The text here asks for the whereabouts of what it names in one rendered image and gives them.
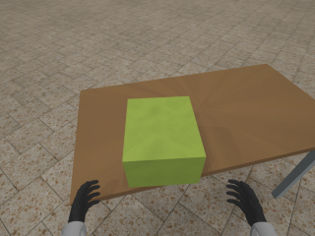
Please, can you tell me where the right robot hand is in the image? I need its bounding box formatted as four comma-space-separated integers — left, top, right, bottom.
226, 179, 267, 227

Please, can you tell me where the table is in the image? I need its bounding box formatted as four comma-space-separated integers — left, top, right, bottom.
69, 63, 315, 206

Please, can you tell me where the left robot forearm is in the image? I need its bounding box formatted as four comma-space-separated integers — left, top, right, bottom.
60, 221, 87, 236

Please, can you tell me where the right robot forearm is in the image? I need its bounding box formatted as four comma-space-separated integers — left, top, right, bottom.
250, 221, 279, 236

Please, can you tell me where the left robot hand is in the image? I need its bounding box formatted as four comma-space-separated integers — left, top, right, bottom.
68, 180, 100, 223

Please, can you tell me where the carton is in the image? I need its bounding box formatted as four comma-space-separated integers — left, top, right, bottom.
122, 96, 207, 188

